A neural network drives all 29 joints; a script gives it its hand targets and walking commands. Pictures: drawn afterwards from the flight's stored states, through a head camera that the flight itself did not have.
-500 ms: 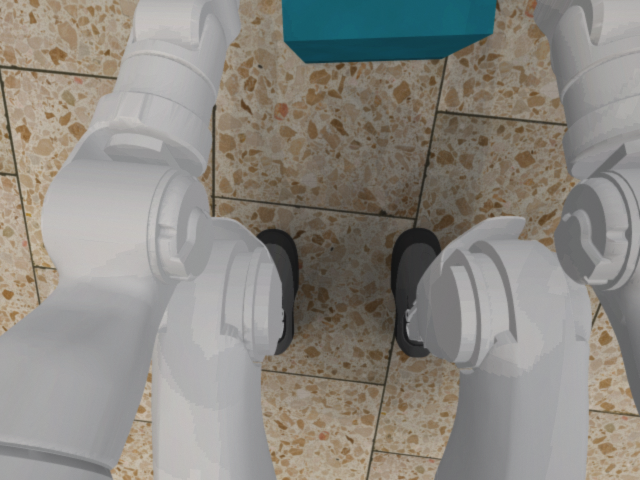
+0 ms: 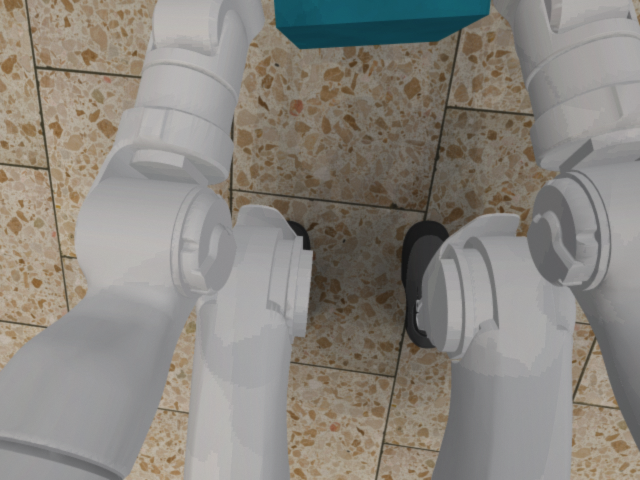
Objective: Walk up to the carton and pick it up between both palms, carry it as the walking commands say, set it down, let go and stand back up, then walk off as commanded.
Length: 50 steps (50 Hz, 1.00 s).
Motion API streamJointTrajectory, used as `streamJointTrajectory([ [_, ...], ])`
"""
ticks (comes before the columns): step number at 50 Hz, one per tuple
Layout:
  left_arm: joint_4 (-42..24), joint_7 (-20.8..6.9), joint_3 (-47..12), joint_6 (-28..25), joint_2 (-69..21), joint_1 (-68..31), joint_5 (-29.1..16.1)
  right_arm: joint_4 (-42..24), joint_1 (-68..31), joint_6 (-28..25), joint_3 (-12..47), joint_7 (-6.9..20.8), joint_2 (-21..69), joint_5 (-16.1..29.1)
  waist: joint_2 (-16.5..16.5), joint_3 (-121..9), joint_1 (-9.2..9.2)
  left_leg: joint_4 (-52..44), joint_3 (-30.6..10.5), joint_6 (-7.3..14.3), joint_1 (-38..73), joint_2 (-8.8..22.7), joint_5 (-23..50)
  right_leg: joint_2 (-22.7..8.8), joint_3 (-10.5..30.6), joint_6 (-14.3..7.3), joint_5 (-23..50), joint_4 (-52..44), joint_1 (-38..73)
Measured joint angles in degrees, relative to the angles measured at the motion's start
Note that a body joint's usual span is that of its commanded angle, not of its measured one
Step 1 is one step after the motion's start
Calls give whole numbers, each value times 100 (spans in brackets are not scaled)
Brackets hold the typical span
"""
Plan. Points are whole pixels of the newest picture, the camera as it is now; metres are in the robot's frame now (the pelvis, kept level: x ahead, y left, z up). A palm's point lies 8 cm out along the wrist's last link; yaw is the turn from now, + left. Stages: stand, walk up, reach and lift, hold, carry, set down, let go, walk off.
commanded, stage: reach and lift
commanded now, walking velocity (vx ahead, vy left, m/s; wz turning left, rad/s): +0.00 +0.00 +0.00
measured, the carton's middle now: out of the picture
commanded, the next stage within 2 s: none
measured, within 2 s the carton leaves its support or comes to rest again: neither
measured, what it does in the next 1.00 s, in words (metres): rises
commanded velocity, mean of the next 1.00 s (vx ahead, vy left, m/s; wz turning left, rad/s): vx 0.00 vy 0.00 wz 0.00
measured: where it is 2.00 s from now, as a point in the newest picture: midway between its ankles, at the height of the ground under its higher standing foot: (352, 302)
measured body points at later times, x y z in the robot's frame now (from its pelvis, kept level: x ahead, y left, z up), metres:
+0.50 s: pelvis +0.00 +0.01 +0.04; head +0.37 -0.02 +0.27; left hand +0.57 +0.10 -0.12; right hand +0.57 -0.15 -0.13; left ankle +0.12 +0.13 -0.33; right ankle +0.12 -0.11 -0.33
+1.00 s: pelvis -0.02 +0.01 +0.07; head +0.34 -0.02 +0.32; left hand +0.54 +0.11 -0.06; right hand +0.55 -0.14 -0.06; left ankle +0.12 +0.13 -0.33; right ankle +0.12 -0.11 -0.33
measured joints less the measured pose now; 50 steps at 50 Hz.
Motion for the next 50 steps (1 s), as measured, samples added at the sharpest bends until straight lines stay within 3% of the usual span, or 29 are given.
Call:
streamJointTrajectory([
  [7, -337, 448, 341, 223, -124, -144, 237, -303, -38, 211, -331, 125, 148, -401, 38, 10, -79, -210, -6, 56, -30, -21, 182, -12, 20, 72, 138, -242, 34],
  [11, -499, 546, 427, 288, -263, -182, 386, -572, -1, 391, -362, -106, 169, -453, 116, 15, -88, -300, 2, 113, 9, 2, 187, 12, 40, 136, 144, -369, 102],
  [15, -553, 515, 597, 271, -392, -152, 625, -689, 22, 480, -388, 13, 116, -533, 144, 9, -90, -379, 44, 174, 100, 62, 135, 71, 90, 193, 123, -468, 178],
  [24, -1197, 505, 569, 429, -489, 242, 617, -1206, 377, 552, -200, -142, 213, -342, -5, 22, -103, -570, 80, 146, 492, 93, -7, 193, 196, 208, 69, -621, 466],
  [36, -1746, 376, 1022, 485, -725, 726, 765, -1234, 332, 660, -598, -31, 529, -748, -101, 12, -85, -952, -19, 44, 781, 25, 243, 192, 174, 150, 316, -986, 746],
  [50, -2095, 358, 1002, 823, -780, 711, 893, -1700, 487, 919, -836, 29, 654, -928, -89, 15, -136, -1363, 11, 118, 1137, 38, 434, 204, 251, 235, 481, -1423, 1146],
])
